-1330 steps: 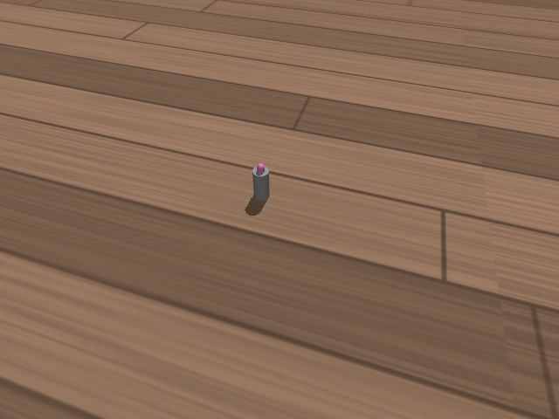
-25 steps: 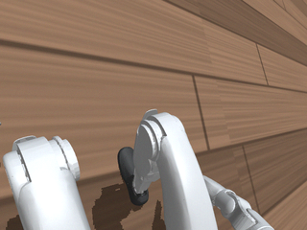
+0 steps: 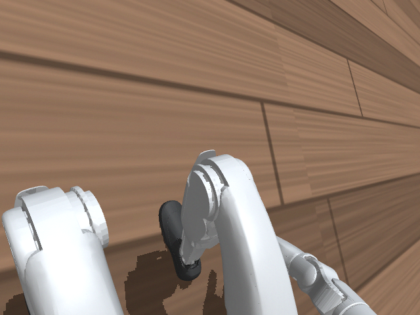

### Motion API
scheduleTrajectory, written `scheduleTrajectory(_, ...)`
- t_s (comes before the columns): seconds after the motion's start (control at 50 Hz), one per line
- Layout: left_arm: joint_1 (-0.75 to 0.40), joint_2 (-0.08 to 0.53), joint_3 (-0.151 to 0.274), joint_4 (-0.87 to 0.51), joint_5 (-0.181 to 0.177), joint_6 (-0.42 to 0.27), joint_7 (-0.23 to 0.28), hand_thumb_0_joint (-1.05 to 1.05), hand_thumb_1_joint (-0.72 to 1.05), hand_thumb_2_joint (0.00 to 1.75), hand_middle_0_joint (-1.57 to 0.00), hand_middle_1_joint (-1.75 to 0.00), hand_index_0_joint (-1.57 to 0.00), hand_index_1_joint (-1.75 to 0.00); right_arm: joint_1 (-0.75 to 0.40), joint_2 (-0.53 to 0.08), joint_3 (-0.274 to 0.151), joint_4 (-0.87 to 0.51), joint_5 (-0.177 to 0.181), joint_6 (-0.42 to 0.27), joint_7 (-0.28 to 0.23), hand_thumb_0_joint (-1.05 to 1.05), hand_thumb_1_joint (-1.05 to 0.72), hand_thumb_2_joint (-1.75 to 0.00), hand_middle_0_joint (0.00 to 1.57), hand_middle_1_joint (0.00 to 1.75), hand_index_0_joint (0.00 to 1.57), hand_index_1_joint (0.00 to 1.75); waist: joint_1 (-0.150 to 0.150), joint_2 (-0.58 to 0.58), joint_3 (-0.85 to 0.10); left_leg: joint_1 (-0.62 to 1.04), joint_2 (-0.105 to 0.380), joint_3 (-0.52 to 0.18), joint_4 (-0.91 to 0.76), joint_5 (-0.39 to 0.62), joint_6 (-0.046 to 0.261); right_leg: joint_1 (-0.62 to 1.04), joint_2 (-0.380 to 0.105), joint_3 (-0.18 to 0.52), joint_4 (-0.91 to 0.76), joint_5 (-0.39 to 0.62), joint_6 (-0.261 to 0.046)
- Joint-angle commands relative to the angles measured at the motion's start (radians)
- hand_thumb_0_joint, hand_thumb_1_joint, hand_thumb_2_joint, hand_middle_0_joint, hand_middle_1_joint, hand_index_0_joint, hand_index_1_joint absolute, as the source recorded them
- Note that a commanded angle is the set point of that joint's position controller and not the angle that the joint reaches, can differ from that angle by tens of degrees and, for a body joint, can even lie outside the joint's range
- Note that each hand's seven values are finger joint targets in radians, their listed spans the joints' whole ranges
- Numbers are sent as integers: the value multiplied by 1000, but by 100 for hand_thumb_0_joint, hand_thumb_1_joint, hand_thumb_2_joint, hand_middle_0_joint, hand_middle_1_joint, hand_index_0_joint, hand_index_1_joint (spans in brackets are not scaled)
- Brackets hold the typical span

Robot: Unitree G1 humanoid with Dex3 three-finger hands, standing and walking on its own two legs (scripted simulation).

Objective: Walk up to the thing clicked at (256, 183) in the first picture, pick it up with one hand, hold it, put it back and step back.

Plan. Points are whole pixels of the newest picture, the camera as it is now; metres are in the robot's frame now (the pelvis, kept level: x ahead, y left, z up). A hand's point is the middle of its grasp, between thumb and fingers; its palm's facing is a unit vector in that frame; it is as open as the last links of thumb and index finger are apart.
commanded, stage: close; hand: left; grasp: from the side
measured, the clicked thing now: out of the picture +0.45 +0.29 -0.18
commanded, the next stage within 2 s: settle in 0.32 s
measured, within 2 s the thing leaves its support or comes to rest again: leaves its support in 0.82 s
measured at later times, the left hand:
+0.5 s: hand out of the picture +0.45 +0.29 -0.16, palm faces +0.43 -0.90 +0.00, open 10.8 cm
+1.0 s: hand out of the picture +0.43 +0.31 -0.14, palm faces +0.40 -0.92 -0.04, open 11.1 cm
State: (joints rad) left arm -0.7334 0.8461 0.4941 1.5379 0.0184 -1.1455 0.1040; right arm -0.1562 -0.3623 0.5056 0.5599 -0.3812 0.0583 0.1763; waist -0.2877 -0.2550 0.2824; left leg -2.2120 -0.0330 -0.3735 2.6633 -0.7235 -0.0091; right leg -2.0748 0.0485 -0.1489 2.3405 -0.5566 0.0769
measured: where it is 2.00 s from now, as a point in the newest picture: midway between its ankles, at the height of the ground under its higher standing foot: (131, 288)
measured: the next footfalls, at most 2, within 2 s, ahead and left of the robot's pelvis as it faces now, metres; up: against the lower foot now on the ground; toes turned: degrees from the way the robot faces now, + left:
none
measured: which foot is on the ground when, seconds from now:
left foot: down 0.00-1.00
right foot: down 0.00-1.00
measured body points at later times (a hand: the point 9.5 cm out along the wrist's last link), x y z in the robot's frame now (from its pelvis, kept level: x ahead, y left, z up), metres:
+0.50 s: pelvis +0.00 +0.00 +0.01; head +0.23 +0.20 +0.33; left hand +0.43 +0.34 -0.16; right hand +0.15 -0.25 -0.02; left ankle +0.08 +0.12 -0.25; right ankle +0.16 -0.15 -0.25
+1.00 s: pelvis +0.01 -0.01 +0.02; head +0.23 +0.18 +0.36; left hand +0.40 +0.35 -0.13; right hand +0.15 -0.26 -0.03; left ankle +0.08 +0.12 -0.25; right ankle +0.16 -0.15 -0.25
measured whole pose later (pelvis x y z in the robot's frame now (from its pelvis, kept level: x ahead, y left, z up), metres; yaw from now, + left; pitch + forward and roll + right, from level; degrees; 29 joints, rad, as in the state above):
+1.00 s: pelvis +0.01 -0.01 +0.02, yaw +2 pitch +20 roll -18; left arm -0.64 0.73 0.49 1.16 0.01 -0.85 0.03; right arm -0.03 -0.33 0.39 0.60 -0.30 0.10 0.16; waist -0.24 -0.19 0.20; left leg -2.21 -0.03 -0.33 2.57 -0.73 -0.02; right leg -2.08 0.01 -0.13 2.29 -0.59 0.07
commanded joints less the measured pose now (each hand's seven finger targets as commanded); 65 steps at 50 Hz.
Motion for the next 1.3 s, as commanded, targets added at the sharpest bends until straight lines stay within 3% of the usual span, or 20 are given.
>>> scheduleTrajectory(0.0,-293,128,-27,-134,10,-68,-1,0,12,55,-51,-52,-50,-52,51,-366,-122,-2,-6,13,-21,0,-88,-90,20,30,20,30,-157,546,-525,391,73,73,-385,88,-27,240,24,-178,-118,99,-66)
scheduleTrajectory(0.16,-304,144,-18,-96,22,-74,20,0,31,72,-67,-69,-67,-68,51,-372,-116,0,-9,19,-17,0,-87,-89,20,30,20,30,-162,564,-506,421,78,54,-400,124,-36,229,17,-181,-105,125,-66)
scheduleTrajectory(0.5,-318,201,12,-122,19,-65,-7,0,32,117,-107,-118,-105,-121,71,-377,-114,-3,-6,39,-24,0,-91,-91,20,30,20,30,-156,599,-538,447,87,59,-406,148,-37,245,17,-178,-111,133,-68)
scheduleTrajectory(0.7,-339,205,44,-370,7,-23,-26,0,26,125,-120,-133,-119,-135,115,-368,-154,9,8,45,-20,0,-91,-91,20,30,20,30,-108,705,-658,530,81,89,-416,237,-48,287,4,-154,-109,186,-74)
scheduleTrajectory(0.72,-346,239,65,-420,9,-16,-26,0,25,125,-121,-134,-120,-136,112,-370,-165,0,11,43,-20,0,-91,-91,20,30,20,30,-94,721,-680,540,82,94,-418,240,-48,281,3,-148,-108,184,-77)
scheduleTrajectory(0.74,-335,189,33,-418,7,1,-35,0,24,125,-122,-135,-121,-138,130,-360,-169,21,16,48,-18,0,-92,-91,20,30,20,30,-92,743,-687,562,82,93,-435,238,-54,275,-2,-145,-110,174,-79)
scheduleTrajectory(0.76,-353,240,62,-508,5,6,-32,0,24,126,-124,-136,-123,-139,146,-367,-181,25,17,49,-21,0,-92,-91,20,30,20,30,-76,769,-730,584,83,98,-438,255,-56,278,2,-142,-108,182,-81)
scheduleTrajectory(0.84,-306,208,55,-635,-24,74,-53,0,26,126,-125,-138,-124,-140,174,-340,-213,22,44,48,-27,0,-92,-91,20,30,20,30,-35,773,-820,565,71,137,-455,231,-46,330,-1,-106,-133,169,-88)
scheduleTrajectory(0.86,-303,152,18,-621,-32,99,-62,0,26,125,-126,-139,-125,-140,178,-332,-218,18,53,46,-31,0,-92,-91,20,30,20,30,-48,760,-816,558,69,141,-462,215,-44,320,-2,-99,-144,155,-90)
scheduleTrajectory(0.92,-309,178,42,-711,-48,146,-69,0,24,128,-129,-143,-129,-145,207,-324,-246,22,81,41,-46,0,-92,-91,20,30,20,30,-11,767,-849,567,68,149,-487,211,-39,296,-7,-84,-159,156,-95)
scheduleTrajectory(0.98,-300,102,-10,-792,-60,185,-86,0,31,129,-132,-145,-132,-146,243,-306,-273,18,98,41,-52,0,-92,-90,20,30,20,30,-10,786,-881,598,65,151,-520,231,-41,279,-15,-75,-162,166,-102)
scheduleTrajectory(1.0,-313,122,1,-838,-61,194,-91,0,31,128,-130,-143,-130,-144,251,-299,-288,29,106,40,-54,0,-91,-90,20,30,20,30,11,791,-881,593,65,157,-526,231,-39,253,-16,-64,-157,159,-107)
scheduleTrajectory(1.02,-237,70,-19,-768,-65,219,-102,0,32,128,-132,-145,-132,-146,256,-295,-291,17,114,41,-56,0,-91,-90,20,30,20,30,6,763,-872,594,63,155,-539,241,-38,263,-20,-64,-167,166,-104)
scheduleTrajectory(1.12,-276,-17,-89,-843,-84,264,-148,0,25,126,-129,-142,-129,-143,281,-262,-339,30,146,31,-62,0,-91,-90,20,30,20,30,6,707,-874,538,58,180,-544,198,-20,231,-25,-40,-196,144,-108)
scheduleTrajectory(1.16,-244,-80,-109,-774,-96,285,-164,0,25,126,-127,-141,-127,-142,273,-262,-354,19,162,27,-62,0,-90,-90,20,30,20,30,3,666,-837,516,54,170,-565,166,-18,188,-34,-42,-198,120,-108)
scheduleTrajectory(1.2,-230,-62,-72,-779,-105,290,-170,0,22,125,-126,-140,-126,-141,287,-258,-371,13,174,26,-63,0,-90,-90,20,30,20,30,29,643,-872,523,48,175,-581,149,-15,197,-40,-36,-208,104,-107)
scheduleTrajectory(1.22,-212,-76,-73,-764,-109,295,-177,0,22,124,-124,-137,-124,-139,279,-255,-376,11,179,26,-63,0,-89,-90,20,30,20,30,36,627,-872,515,48,176,-585,142,-14,204,-42,-34,-212,95,-106)
scheduleTrajectory(1.24,-316,-54,-68,-855,-116,286,-182,0,19,123,-123,-137,-124,-138,289,-248,-381,18,182,25,-63,0,-89,-90,20,30,20,30,34,639,-893,519,46,179,-587,125,-13,187,-43,-30,-210,83,-108)
scheduleTrajectory(1.26,-245,-89,-70,-799,-119,298,-190,0,18,124,-123,-138,-123,-139,294,-244,-387,16,187,25,-64,0,-89,-90,20,30,20,30,44,631,-910,543,44,184,-591,145,-14,196,-46,-24,-215,97,-108)
scheduleTrajectory(1.28,-298,-63,-66,-841,-119,297,-194,0,17,121,-122,-135,-122,-137,289,-242,-391,18,191,25,-65,0,-89,-90,20,30,20,30,46,642,-910,536,43,186,-600,132,-14,179,-47,-22,-211,81,-110)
